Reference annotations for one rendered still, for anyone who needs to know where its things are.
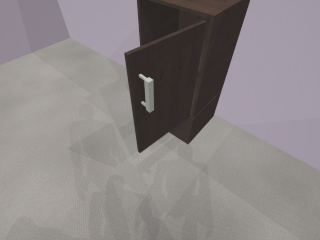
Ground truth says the handle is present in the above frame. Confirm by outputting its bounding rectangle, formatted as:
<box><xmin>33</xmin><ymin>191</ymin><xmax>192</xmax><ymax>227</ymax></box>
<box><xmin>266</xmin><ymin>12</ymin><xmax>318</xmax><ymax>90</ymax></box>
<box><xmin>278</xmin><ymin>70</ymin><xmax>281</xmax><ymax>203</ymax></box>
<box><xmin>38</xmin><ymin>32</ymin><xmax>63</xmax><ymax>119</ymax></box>
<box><xmin>139</xmin><ymin>74</ymin><xmax>154</xmax><ymax>113</ymax></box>

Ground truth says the cupboard door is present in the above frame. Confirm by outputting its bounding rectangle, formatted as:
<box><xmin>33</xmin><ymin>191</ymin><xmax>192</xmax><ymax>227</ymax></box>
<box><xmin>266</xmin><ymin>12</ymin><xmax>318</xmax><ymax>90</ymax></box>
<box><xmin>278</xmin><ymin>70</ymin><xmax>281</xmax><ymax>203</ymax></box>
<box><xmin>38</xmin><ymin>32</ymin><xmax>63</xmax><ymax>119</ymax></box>
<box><xmin>124</xmin><ymin>20</ymin><xmax>207</xmax><ymax>153</ymax></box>

